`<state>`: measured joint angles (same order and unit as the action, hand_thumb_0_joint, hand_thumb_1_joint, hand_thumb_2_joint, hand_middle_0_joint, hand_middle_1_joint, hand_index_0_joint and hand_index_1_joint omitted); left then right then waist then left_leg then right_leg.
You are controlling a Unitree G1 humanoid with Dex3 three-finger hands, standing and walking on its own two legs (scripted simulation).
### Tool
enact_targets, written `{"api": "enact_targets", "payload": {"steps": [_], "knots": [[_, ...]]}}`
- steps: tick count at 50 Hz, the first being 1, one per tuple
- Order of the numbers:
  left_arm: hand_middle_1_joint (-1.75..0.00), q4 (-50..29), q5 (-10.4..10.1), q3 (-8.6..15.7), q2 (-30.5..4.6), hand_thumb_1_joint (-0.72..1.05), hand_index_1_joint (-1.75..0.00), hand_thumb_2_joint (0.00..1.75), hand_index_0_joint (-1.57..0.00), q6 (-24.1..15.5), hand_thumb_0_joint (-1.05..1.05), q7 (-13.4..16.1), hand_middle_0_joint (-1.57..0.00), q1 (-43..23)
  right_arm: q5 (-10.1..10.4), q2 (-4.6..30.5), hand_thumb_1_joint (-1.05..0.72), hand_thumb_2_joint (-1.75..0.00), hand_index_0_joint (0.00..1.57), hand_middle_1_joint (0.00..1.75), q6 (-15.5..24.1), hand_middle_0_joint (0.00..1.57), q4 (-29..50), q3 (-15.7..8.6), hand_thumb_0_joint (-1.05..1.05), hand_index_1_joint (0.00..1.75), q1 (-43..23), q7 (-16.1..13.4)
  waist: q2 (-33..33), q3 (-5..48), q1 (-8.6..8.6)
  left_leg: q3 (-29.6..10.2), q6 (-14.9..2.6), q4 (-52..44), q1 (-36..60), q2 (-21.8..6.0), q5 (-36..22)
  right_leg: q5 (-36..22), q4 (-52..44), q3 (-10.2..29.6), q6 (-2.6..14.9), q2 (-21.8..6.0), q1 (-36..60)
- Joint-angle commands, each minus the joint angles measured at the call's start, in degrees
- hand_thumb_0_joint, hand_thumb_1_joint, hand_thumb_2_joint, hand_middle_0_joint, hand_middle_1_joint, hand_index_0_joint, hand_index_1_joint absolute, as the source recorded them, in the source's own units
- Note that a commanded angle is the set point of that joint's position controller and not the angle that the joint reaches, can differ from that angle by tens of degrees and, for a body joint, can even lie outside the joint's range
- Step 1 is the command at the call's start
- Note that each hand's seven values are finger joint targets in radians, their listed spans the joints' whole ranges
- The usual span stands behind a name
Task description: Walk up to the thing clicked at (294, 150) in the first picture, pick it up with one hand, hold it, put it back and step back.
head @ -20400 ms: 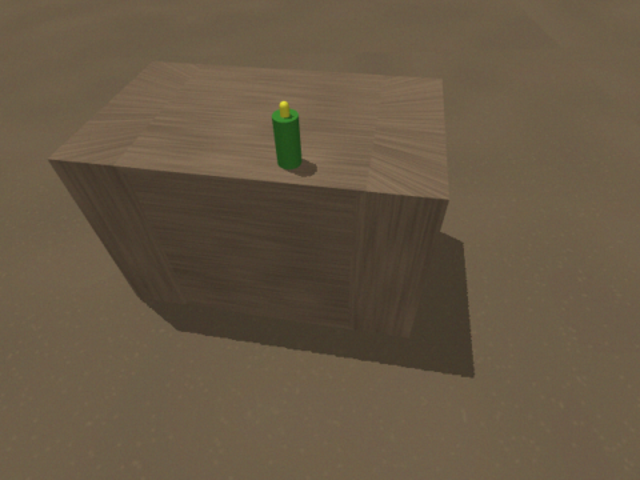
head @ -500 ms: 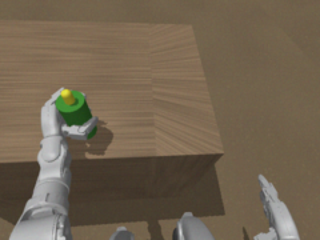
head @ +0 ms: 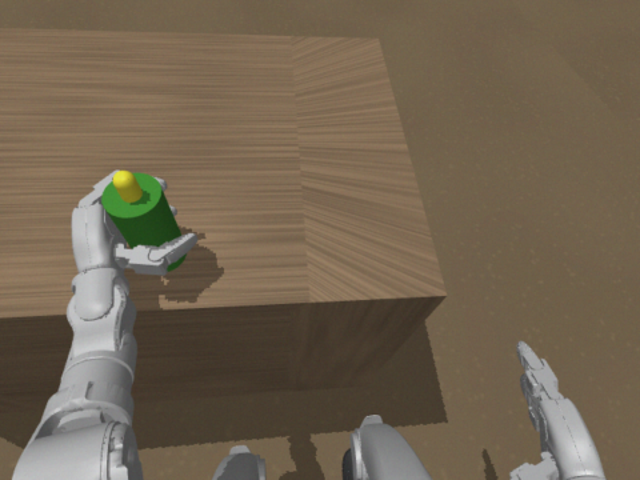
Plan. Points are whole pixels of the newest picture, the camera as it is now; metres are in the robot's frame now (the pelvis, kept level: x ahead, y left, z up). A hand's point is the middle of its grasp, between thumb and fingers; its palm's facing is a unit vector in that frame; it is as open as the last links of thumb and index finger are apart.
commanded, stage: open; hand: left
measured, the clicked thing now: (145, 219) +0.44 +0.19 +0.04
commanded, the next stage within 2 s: withdraw in 0.26 s
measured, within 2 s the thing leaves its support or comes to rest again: neither
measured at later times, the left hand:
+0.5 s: hand (148, 225) +0.44 +0.19 +0.03, palm faces +0.15 -0.99 -0.02, open 16.7 cm
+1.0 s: hand (18, 186) +0.43 +0.28 +0.12, palm faces +0.18 -0.96 -0.20, open 17.5 cm
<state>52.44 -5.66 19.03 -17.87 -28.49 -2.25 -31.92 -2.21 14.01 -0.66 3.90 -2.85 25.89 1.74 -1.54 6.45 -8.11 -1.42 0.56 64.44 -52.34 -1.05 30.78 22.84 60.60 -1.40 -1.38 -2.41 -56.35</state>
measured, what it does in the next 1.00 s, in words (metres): stands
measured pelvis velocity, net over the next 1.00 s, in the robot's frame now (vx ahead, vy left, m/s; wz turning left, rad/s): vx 0.02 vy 0.01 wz -0.01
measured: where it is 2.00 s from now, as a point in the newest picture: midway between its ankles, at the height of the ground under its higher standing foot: outside the picture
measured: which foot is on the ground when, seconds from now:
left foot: down 0.00-1.00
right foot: down 0.00-1.00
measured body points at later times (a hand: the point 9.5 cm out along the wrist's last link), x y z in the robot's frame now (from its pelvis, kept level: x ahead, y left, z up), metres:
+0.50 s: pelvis +0.00 +0.00 +0.00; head +0.11 +0.03 +0.44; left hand +0.43 +0.24 +0.03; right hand +0.16 -0.26 +0.00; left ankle +0.00 +0.12 -0.65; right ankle +0.06 -0.14 -0.65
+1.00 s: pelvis +0.02 +0.01 +0.04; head +0.08 +0.01 +0.49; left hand +0.41 +0.33 +0.14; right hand +0.17 -0.24 -0.01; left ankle +0.00 +0.12 -0.65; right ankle +0.06 -0.14 -0.65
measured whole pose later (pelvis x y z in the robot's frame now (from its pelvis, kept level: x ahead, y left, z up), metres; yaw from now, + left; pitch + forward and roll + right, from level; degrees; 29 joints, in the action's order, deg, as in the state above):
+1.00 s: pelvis +0.02 +0.01 +0.04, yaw -1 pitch +12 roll -1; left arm 44.3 -4.9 20.3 -28.9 -7.0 -10.1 -28.5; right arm 2.3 13.9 -2.7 -11.0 -1.4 23.5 -1.2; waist 0.8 6.4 -2.5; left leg 0.1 -0.1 51.1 -35.8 -1.0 27.3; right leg 19.4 47.6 -0.4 -2.1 -2.2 -40.1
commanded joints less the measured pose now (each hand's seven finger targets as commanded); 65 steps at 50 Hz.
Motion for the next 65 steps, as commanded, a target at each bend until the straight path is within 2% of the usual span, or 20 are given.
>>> {"api": "enact_targets", "payload": {"steps": [1, 8, 18, 28, 31, 33, 34, 36, 38, 44, 45, 47, 49, 51, 54, 57, 61, 62, 64, 65], "knots": [[-0.57, -12.0, -0.7, 1.02, -9.43, -0.45, -0.57, 0.37, -0.69, -4.09, 0.0, 0.08, -0.68, -20.38, 0.21, 8.29, 0.52, -0.05, 0.05, 0.05, 2.9, 0.05, 11.31, -5.19, 0.0, 0.05, 0.87, -0.72, 5.09, 23.74, 0.42, 0.43, 0.29, -10.35, 8.8, 1.14, -13.97, -9.6, -5.95, -0.65, 2.57, 2.23, 16.84], [-0.35, -13.24, -0.22, 1.04, -10.43, -0.51, -0.35, 0.24, -0.46, -4.26, 0.0, 0.62, -0.46, -20.22, -0.11, 8.75, 0.51, -0.06, 0.05, 0.05, 2.35, 0.05, 10.72, -5.93, 0.0, 0.05, 2.92, -1.1, 6.44, 27.69, 0.0, 0.9, 0.27, -8.4, 10.67, 1.26, -19.88, -15.21, -4.83, -0.18, 2.53, 2.0, 18.76], [-0.09, -11.86, -0.35, 0.01, -8.14, -0.61, -0.1, 0.04, -0.19, -3.99, 0.0, 0.47, -0.19, -18.49, 0.04, 7.94, 0.52, -0.06, 0.05, 0.05, 1.97, 0.05, 10.07, -5.38, 0.0, 0.05, 3.41, -1.05, 4.93, 23.84, 0.05, 1.18, 0.09, -9.28, 9.01, 1.51, -17.24, -13.55, -5.78, -0.24, 2.39, 2.06, 18.03], [-0.06, -21.4, -0.77, 4.92, -19.44, -0.53, -0.06, 0.1, -0.05, -1.53, 0.0, -0.41, -0.05, -24.76, 0.82, 10.19, 0.54, -0.05, 0.05, 0.05, 0.42, 0.05, 9.67, -7.4, 0.0, 0.05, 2.83, -1.86, 9.25, 29.23, 1.92, 1.28, 0.45, -11.0, 13.69, 1.57, -21.09, -16.82, -6.53, 0.5, 2.45, 1.72, 24.23], [-0.06, -17.71, -1.32, 5.11, -19.4, -0.56, -0.05, 0.08, -0.05, 1.84, 0.0, -1.8, -0.04, -23.04, 1.38, 10.33, 0.54, -0.05, 0.05, 0.05, -0.06, 0.05, 9.75, -7.37, 0.0, 0.05, 1.37, -2.39, 8.4, 27.32, 2.01, 1.01, 0.75, -12.8, 15.69, 1.14, -21.58, -16.08, -8.13, 0.15, 2.56, 2.04, 23.82], [-0.04, -19.03, -1.84, 7.57, -23.62, -0.55, -0.03, 0.05, -0.06, 3.9, 0.0, -2.77, -0.05, -23.51, 1.81, 9.38, 0.54, -0.05, 0.05, 0.05, -0.72, 0.05, 6.06, -5.88, 0.0, 0.05, 2.49, -2.84, 9.48, 25.53, 3.11, 1.37, 0.56, -13.97, 16.17, 1.37, -21.27, -15.85, -9.6, 0.41, 2.4, 1.99, 24.92], [-0.05, -16.5, -2.52, 5.88, -20.05, -0.56, -0.03, 0.05, -0.06, 5.39, 0.0, -3.93, -0.05, -20.72, 2.14, 7.66, 0.54, -0.05, 0.05, 0.05, -0.63, 0.05, 6.71, -3.91, 0.0, 0.05, 2.35, -2.65, 7.18, 24.81, 3.16, 1.17, 0.52, -14.72, 16.29, 1.11, -22.4, -16.85, -10.08, 0.07, 2.5, 2.15, 26.06], [-0.05, -18.85, -3.17, 7.5, -24.11, -0.58, -0.03, 0.03, -0.07, 7.62, 0.0, -5.62, -0.05, -21.4, 2.68, 9.3, 0.54, -0.05, 0.05, 0.05, -0.53, 0.05, 2.38, -5.95, 0.0, 0.05, 2.43, -3.41, 9.04, 23.78, 3.8, 1.61, 0.31, -15.99, 17.71, 1.24, -22.22, -16.81, -11.39, 0.34, 2.42, 2.13, 26.85], [-0.04, -16.31, -3.71, 2.85, -18.67, -0.6, -0.02, 0.01, -0.07, 10.43, 0.0, -7.69, -0.05, -20.01, 2.96, 7.27, 0.55, -0.05, 0.05, 0.05, -0.07, 0.05, 1.64, -2.99, 0.0, 0.05, 0.29, -3.36, 7.17, 19.21, 3.35, 1.36, 0.22, -17.38, 16.9, 0.9, -22.03, -16.02, -12.73, -0.12, 2.5, 2.52, 25.73], [-0.06, -15.29, -6.42, 2.87, -18.28, -0.58, -0.07, 0.07, -0.06, 14.52, 0.0, -12.26, -0.06, -16.78, 4.1, 7.14, 0.58, -0.05, 0.05, 0.05, 2.15, 0.05, -5.56, -1.69, 0.0, 0.05, -1.88, -3.91, 5.1, 15.31, 4.25, 1.26, 0.07, -19.99, 18.51, 0.26, -22.04, -14.82, -14.89, -0.89, 2.71, 2.67, 25.65], [-0.07, -15.14, 0.91, 4.72, -29.67, -0.57, -0.07, 0.06, -0.06, 16.78, 0.0, -8.84, -0.06, -12.21, 4.47, 11.95, 0.57, -0.05, 0.05, 0.05, 1.3, 0.05, -4.92, -7.02, 0.0, 0.05, 0.37, -4.4, 6.26, 16.43, 6.59, 1.76, 0.94, -22.27, 22.5, 0.49, -24.0, -15.81, -16.31, -1.57, 2.65, 2.35, 27.56], [-0.08, -20.46, 0.49, 3.75, -26.5, -0.57, -0.07, 0.05, -0.07, 18.46, 0.0, -6.66, -0.06, -17.67, 4.7, 8.39, 0.56, -0.05, 0.05, 0.05, 0.57, 0.05, -6.68, -2.9, 0.0, 0.05, -0.52, -3.46, 7.77, 19.2, 6.13, 1.59, 1.41, -22.29, 25.39, 0.3, -28.76, -19.44, -16.35, -1.57, 2.7, 2.39, 29.4], [-0.09, -22.89, 1.65, 7.24, -32.16, -0.59, -0.08, 0.06, -0.07, 19.2, 0.0, -4.86, -0.06, -16.48, 5.19, 10.77, 0.56, -0.06, 0.05, 0.05, 0.37, 0.05, -6.93, -5.98, 0.0, 0.05, -2.95, -3.54, 6.2, 20.6, 6.86, 1.32, 1.33, -22.45, 26.88, -0.03, -32.13, -21.48, -16.38, -1.69, 2.58, 2.47, 31.75], [-0.09, -23.0, 2.9, 7.92, -34.48, -0.58, -0.09, 0.05, -0.07, 20.23, 0.0, -2.77, -0.06, -16.07, 5.19, 10.59, 0.55, -0.06, 0.05, 0.05, 0.01, 0.05, -6.94, -5.21, 0.0, 0.05, -3.68, -3.54, 5.72, 20.14, 6.93, 1.5, 0.99, -23.14, 26.46, 0.18, -31.17, -21.3, -17.56, -1.45, 2.46, 2.27, 33.65], [-0.05, -22.17, 3.84, 5.84, -30.25, -0.59, -0.06, 0.04, -0.06, 20.79, 0.0, -0.7, -0.07, -11.4, 5.53, 6.12, 0.5, -0.07, 0.05, 0.05, -0.21, 0.05, -8.66, -1.76, 0.0, 0.05, -3.06, -3.52, 6.16, 17.08, 7.75, 2.39, 0.69, -24.93, 26.0, 0.8, -27.73, -19.57, -18.95, -1.05, 2.36, 1.54, 35.46], [-0.04, -21.15, 4.02, 4.77, -27.95, -0.59, -0.05, 0.03, -0.06, 22.32, 0.0, 1.32, -0.07, -4.8, 5.48, 8.52, 0.5, -0.07, 0.05, 0.05, 0.46, 0.05, -9.66, -3.5, 0.0, 0.05, -4.15, -3.8, 6.38, 14.78, 8.1, 2.36, 0.89, -26.19, 27.81, 0.44, -26.94, -17.64, -20.31, -1.56, 2.45, 1.73, 33.97], [-0.04, -29.25, 3.6, 3.43, -24.4, -0.57, -0.04, 0.03, -0.06, 23.11, 0.0, 2.81, -0.07, 3.88, 5.66, 7.99, 0.5, -0.07, 0.05, 0.05, 0.99, 0.05, -9.61, -3.34, 0.0, 0.05, -4.4, -3.76, 7.01, 15.35, 9.2, 2.4, 1.18, -26.51, 29.94, 0.49, -30.18, -19.71, -20.82, -2.12, 2.56, 1.72, 35.72], [-0.04, -35.39, 3.32, 1.67, -22.59, -0.56, -0.05, 0.03, -0.06, 22.99, 0.0, 2.81, -0.07, 3.29, 5.72, 5.46, 0.51, -0.07, 0.05, 0.05, 1.23, 0.05, -9.78, -1.01, 0.0, 0.05, -3.97, -3.53, 7.36, 13.99, 8.98, 2.7, 0.9, -26.75, 29.81, 0.8, -29.15, -19.59, -21.35, -2.05, 2.42, 1.56, 36.23], [-0.05, -38.52, 2.88, 3.91, -23.51, -0.57, -0.05, 0.03, -0.07, 23.68, 0.0, 3.78, -0.07, 12.93, 5.93, 10.38, 0.5, -0.07, 0.05, 0.05, 1.24, 0.05, -9.35, -5.79, 0.0, 0.05, -3.9, -4.19, 6.67, 13.87, 9.1, 2.56, 1.17, -27.4, 31.01, 0.62, -30.61, -20.37, -21.47, -2.33, 2.52, 1.66, 37.09], [-0.04, -47.22, 2.4, 1.96, -20.78, -0.56, -0.04, 0.02, -0.06, 23.2, 0.0, 3.82, -0.07, 13.05, 5.99, 6.01, 0.51, -0.06, 0.05, 0.05, 1.08, 0.05, -10.35, -2.14, 0.0, 0.05, -4.28, -3.79, 7.86, 12.83, 9.8, 2.6, 0.94, -27.71, 30.78, 0.95, -29.02, -19.53, -22.17, -2.34, 2.49, 1.55, 37.34]]}}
